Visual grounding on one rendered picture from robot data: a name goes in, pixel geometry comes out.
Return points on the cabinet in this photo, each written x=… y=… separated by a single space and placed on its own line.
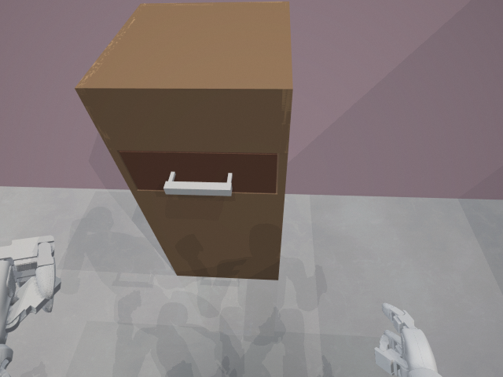
x=201 y=77

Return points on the robot right hand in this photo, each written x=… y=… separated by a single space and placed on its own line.
x=410 y=351

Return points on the handle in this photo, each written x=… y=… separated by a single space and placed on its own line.
x=172 y=187

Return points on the robot left hand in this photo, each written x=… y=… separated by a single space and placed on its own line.
x=31 y=264

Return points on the drawer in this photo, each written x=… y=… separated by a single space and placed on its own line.
x=252 y=172

